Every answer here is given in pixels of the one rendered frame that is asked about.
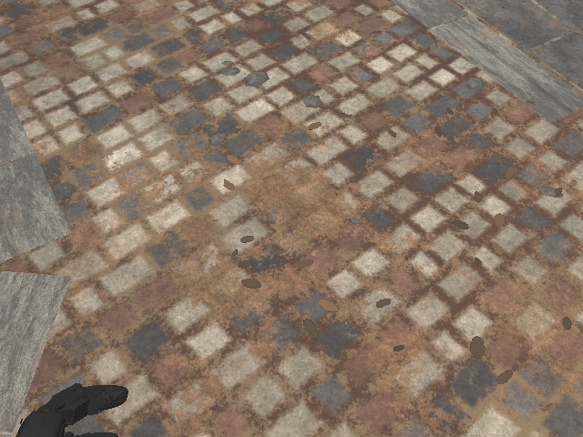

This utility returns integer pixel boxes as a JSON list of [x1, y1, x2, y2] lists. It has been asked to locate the left robot hand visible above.
[[16, 383, 128, 437]]

